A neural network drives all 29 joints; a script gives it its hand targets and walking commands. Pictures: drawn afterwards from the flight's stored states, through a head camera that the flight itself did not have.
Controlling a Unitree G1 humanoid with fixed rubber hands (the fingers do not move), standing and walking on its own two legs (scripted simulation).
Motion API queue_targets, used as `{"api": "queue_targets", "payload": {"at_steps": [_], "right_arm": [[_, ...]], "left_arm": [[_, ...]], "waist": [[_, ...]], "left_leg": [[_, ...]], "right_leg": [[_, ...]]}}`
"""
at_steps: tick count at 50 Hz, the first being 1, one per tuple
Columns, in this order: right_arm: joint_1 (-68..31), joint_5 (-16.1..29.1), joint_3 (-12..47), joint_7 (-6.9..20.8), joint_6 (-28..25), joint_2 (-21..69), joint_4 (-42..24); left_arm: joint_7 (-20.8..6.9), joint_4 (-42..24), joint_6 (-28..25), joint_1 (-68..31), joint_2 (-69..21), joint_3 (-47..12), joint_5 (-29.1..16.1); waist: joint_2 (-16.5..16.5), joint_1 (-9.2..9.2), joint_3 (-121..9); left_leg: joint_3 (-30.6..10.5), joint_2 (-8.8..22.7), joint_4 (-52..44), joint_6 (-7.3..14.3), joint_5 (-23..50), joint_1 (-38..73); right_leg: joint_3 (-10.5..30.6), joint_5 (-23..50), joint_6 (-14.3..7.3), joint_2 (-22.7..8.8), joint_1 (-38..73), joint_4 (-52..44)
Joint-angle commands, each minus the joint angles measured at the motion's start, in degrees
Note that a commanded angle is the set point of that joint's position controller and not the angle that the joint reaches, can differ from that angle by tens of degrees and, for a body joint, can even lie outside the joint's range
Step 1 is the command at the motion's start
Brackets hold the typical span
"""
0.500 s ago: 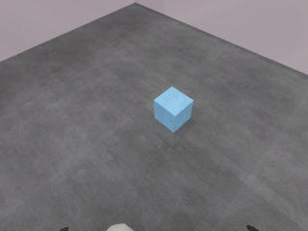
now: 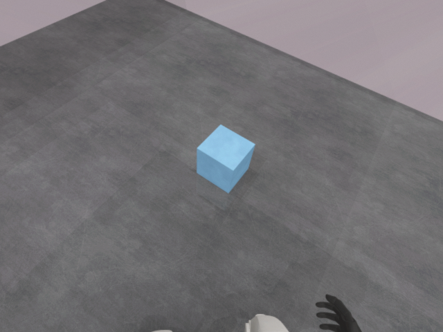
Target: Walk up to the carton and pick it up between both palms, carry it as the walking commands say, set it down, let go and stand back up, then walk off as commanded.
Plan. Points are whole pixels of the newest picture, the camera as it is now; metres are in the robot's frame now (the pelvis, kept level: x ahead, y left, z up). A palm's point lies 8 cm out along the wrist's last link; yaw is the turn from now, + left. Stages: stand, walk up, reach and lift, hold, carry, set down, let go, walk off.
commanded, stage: walk up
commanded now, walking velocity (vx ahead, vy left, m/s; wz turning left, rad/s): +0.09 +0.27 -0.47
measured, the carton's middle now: (224, 159) +0.93 -0.04 -0.66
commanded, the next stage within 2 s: none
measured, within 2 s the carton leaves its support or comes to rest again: neither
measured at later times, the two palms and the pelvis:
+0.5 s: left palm (2, 303) +0.16 +0.39 -0.10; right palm (296, 309) +0.17 -0.15 -0.11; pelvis +0.13 +0.11 +0.01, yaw -9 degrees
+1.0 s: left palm (86, 159) +0.51 +0.36 -0.13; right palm (239, 305) +0.17 -0.04 -0.09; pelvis +0.33 +0.17 +0.01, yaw -13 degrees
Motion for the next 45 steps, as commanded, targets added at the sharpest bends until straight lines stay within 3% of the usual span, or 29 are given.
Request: {"api": "queue_targets", "payload": {"at_steps": [1, 3, 6, 9, 10, 11, 12, 13, 14, 15, 16, 17, 21, 24, 26, 28, 29, 30, 31, 32, 33, 34, 35, 36, 38, 40, 41, 43, 45], "right_arm": [[4.0, -0.5, -2.1, -1.0, -0.8, -8.2, -1.4], [5.9, -1.3, -1.9, -1.2, -0.7, -7.8, -0.8], [8.7, -1.9, -1.5, -1.0, -0.1, -7.4, 0.9], [8.7, -1.2, -0.8, -0.5, 0.3, -7.1, 2.2], [8.4, -0.7, -0.5, -0.3, 0.1, -6.8, 2.1], [8.8, -0.6, 0.0, -0.1, -0.2, -5.7, 1.1], [10.1, -0.1, -0.1, -0.3, 0.1, -4.4, -0.8], [8.4, -0.2, -1.1, -0.6, 0.9, -6.7, -0.5], [7.3, -0.5, -1.6, -0.5, 0.9, -7.4, -0.4], [7.2, -0.4, -1.9, -0.1, 0.5, -7.7, 0.1], [6.9, -0.3, -2.3, 1.0, 0.0, -7.5, -0.8], [6.7, -0.7, -2.6, 2.1, -0.2, -7.7, -0.7], [3.1, -1.1, -1.7, 3.1, -1.1, -4.2, -1.5], [1.9, -0.9, -1.1, 3.1, -1.5, -2.7, -1.7], [2.3, -0.7, -1.4, 2.8, -1.9, -3.2, -1.4], [7.7, -0.4, -1.8, 1.9, -2.8, -4.3, 0.6], [12.6, -0.4, -2.3, 1.2, -3.4, -6.0, 2.5], [20.5, -0.6, -3.2, 0.5, -4.2, -9.2, 5.0], [27.1, -1.6, -4.4, -0.4, -4.9, -16.0, 6.0], [27.0, -1.2, -4.8, -0.6, -4.7, -20.0, 5.8], [20.1, -1.0, -4.1, -0.7, -4.7, -16.6, 5.1], [15.8, -0.5, -3.2, -0.8, -5.2, -12.4, 4.6], [13.2, -0.2, -2.3, -0.9, -6.0, -9.7, 4.2], [13.2, -0.1, -1.8, -1.2, -6.8, -8.1, 4.6], [14.5, -0.5, -1.5, -1.2, -7.8, -6.9, 5.4], [16.1, -0.7, -1.3, -1.5, -7.9, -5.7, 6.2], [17.3, -0.6, -1.1, -1.6, -7.6, -5.2, 6.5], [22.1, 0.0, -1.9, -3.0, -6.6, -7.4, 7.7], [23.6, 0.1, -1.9, -3.7, -6.0, -7.4, 8.2]], "left_arm": [[-1.3, -2.8, -0.2, -0.2, 2.4, 0.1, -0.9], [-1.4, -3.3, -0.1, -1.5, 0.5, -0.4, -1.2], [-0.8, -4.2, -0.2, -3.6, -1.9, -1.2, -1.4], [0.3, -3.4, -0.9, -0.4, -1.4, -0.9, -1.3], [1.0, -2.4, -1.5, 3.6, 0.9, -0.1, -1.0], [1.9, -1.2, -2.1, 8.9, 5.9, 1.3, -0.2], [2.5, -1.0, -1.6, 11.7, 12.0, 2.9, -0.1], [2.4, -0.1, -1.1, 11.1, 10.7, 3.3, -0.8], [2.0, -1.0, -1.2, 6.8, 8.1, 2.8, -0.6], [1.2, -1.3, -1.5, 3.3, 5.6, 2.4, -0.6], [0.1, -1.6, -2.0, 1.0, 5.4, 2.7, -1.2], [-0.5, -1.7, -2.5, -0.1, 5.1, 2.7, -1.5], [-1.7, 1.0, -4.6, 4.3, 4.6, 2.0, -1.5], [-2.4, 1.7, -5.0, 4.2, 5.9, 1.9, -1.2], [-3.0, 1.7, -5.1, 3.5, 6.3, 1.8, -0.9], [-3.4, 1.4, -5.2, 1.6, 6.0, 1.4, -0.9], [-3.3, 1.3, -5.2, 1.3, 4.7, 1.0, -0.8], [-3.3, 0.9, -5.4, 1.3, 2.2, 0.4, -0.5], [-3.2, -1.3, -5.7, -0.1, -2.0, -0.7, -0.4], [-2.8, -3.0, -5.3, 0.8, -2.2, -1.0, 0.4], [-3.1, -2.6, -5.2, 0.2, -1.0, -0.7, 0.7], [-3.6, -1.7, -5.4, -0.1, -0.7, -0.2, 0.2], [-4.0, 0.2, -5.2, 1.6, -0.8, -0.1, -0.2], [-4.5, 1.5, -4.7, 3.7, -0.7, 0.2, -0.6], [-4.9, 2.5, -3.4, 5.3, -2.0, 0.6, -0.9], [-5.2, 2.1, -2.4, 1.9, -3.1, 0.4, -1.0], [-5.3, 1.9, -1.9, -0.2, -3.6, 0.3, -1.0], [-6.0, 1.2, -0.7, -4.6, -3.4, 0.3, -0.6], [-6.3, 1.0, -0.1, -7.4, -4.3, 0.0, -0.8]], "waist": [[14.1, -2.59, -3.9], [13.7, -3.24, -5.0], [14.2, -4.10, -5.4], [11.5, -1.43, -6.7], [8.7, 0.93, -8.4], [-0.5, 2.88, -8.7], [-13.7, 3.37, -9.4], [-6.1, 2.87, -8.9], [-3.9, 1.31, -6.7], [-2.2, -0.16, -6.0], [-8.4, -0.96, -5.4], [-10.7, -1.25, -2.9], [-5.3, 0.17, 2.2], [-10.1, 0.30, 1.8], [-11.7, -0.21, 1.4], [-7.7, -3.53, -0.6], [-3.3, -5.77, -2.8], [4.8, -9.34, -6.4], [20.6, -12.54, -7.2], [27.5, -12.19, -7.6], [22.1, -8.88, -2.9], [16.4, -6.78, -0.8], [10.0, -4.97, 0.7], [7.5, -3.28, 1.1], [11.7, -1.69, -0.7], [13.4, -1.98, -1.2], [13.3, -2.45, -1.0], [10.0, -3.42, 0.1], [11.4, -3.83, 0.1]], "left_leg": [[-4.9, 10.2, -11.2, 9.2, 19.8, 9.9], [-3.7, 10.1, -9.8, 10.4, 26.3, 11.9], [-3.0, 10.4, -9.1, 10.7, 26.8, 12.1], [-0.3, 8.2, -4.0, 8.2, 26.4, 8.7], [1.6, 6.2, 0.9, 5.6, 24.3, 3.3], [3.6, 2.0, 10.5, 2.7, 9.2, -8.5], [2.6, -1.4, 23.5, -0.3, -18.1, -19.2], [-3.1, 1.4, 31.5, -1.0, -18.3, -19.7], [-4.4, 2.8, 34.7, -1.7, -12.5, -19.6], [-5.2, 4.9, 34.3, -2.1, -7.0, -18.7], [-4.5, 5.8, 32.4, -1.9, -4.7, -20.8], [-2.6, 5.0, 31.3, -2.0, -2.8, -20.9], [0.2, 3.5, 16.2, -3.3, 2.5, -17.4], [2.4, 1.9, 6.1, -3.7, 2.7, -9.7], [3.3, 1.8, 3.8, -3.8, 2.6, -4.1], [5.3, 1.2, 1.3, -4.1, 5.2, 6.8], [6.2, 0.8, 0.6, -4.1, 2.7, 13.8], [2.2, 3.5, -2.3, -3.4, -3.3, 22.8], [-18.8, 18.2, -15.6, -1.2, -20.4, 26.8], [-34.7, 23.5, -24.9, 3.2, -35.4, 23.5], [-33.2, 24.1, -24.8, 3.9, -37.3, 17.7], [-27.8, 22.2, -23.9, 3.1, -29.4, 13.9], [-22.6, 20.7, -22.5, 2.0, -16.5, 11.9], [-16.9, 18.4, -20.4, 1.0, 0.2, 11.4], [-7.5, 15.5, -16.7, 0.0, 22.7, 11.8], [-2.9, 14.0, -15.3, -0.4, 31.2, 13.6], [-2.3, 14.0, -15.0, 0.0, 33.5, 14.9], [-4.7, 17.8, -12.2, 0.1, 47.2, 18.8], [-2.7, 17.4, -11.7, 0.7, 47.9, 20.4]], "right_leg": [[-5.0, 2.2, 0.5, 0.3, -6.6, 4.9], [-6.9, 0.4, 0.2, 1.5, -4.6, -1.3], [-8.3, 3.0, -1.4, 2.4, 1.5, -13.6], [-9.5, 14.5, -2.6, 2.5, 14.2, -28.7], [-6.7, 20.6, -3.0, -0.9, 24.1, -34.6], [7.3, 25.9, -5.0, -13.1, 34.2, -38.3], [26.9, 40.7, -13.3, -30.4, 35.6, -42.6], [25.7, 39.2, -15.6, -29.5, 33.2, -42.2], [21.2, 34.6, -14.7, -26.2, 30.2, -42.5], [16.4, 22.9, -12.2, -21.7, 28.2, -44.0], [13.4, 0.2, -9.9, -16.3, 28.0, -48.0], [11.4, -5.3, -8.7, -13.8, 25.9, -50.7], [4.8, 5.3, -8.2, -11.4, 22.2, -52.0], [1.4, 5.7, -7.3, -10.0, 17.3, -51.2], [1.4, 4.5, -7.3, -10.1, 14.1, -50.2], [0.3, 2.6, -6.3, -8.5, 9.5, -44.7], [-0.7, 3.3, -5.4, -6.5, 6.6, -39.0], [-3.5, 5.3, -4.2, -3.0, 2.0, -25.9], [-6.7, -3.2, -2.2, 3.1, -9.5, -6.0], [-2.1, -5.3, -2.5, 2.6, -14.6, 6.3], [1.4, -0.3, -3.4, -1.0, -16.2, 11.7], [1.9, 5.7, -3.4, -2.5, -14.0, 11.1], [2.6, 11.1, -2.2, -4.1, -11.2, 8.9], [2.2, 14.7, -1.1, -4.1, -8.3, 8.5], [0.5, 17.3, -0.1, -2.8, -4.8, 7.8], [-1.4, 20.0, 0.4, -1.8, -5.6, 7.1], [-2.0, 20.9, 0.6, -1.6, -6.9, 6.4], [-1.9, 20.5, 1.7, -1.6, -11.3, 8.0], [-2.4, 21.3, 1.9, -1.5, -12.8, 7.3]]}}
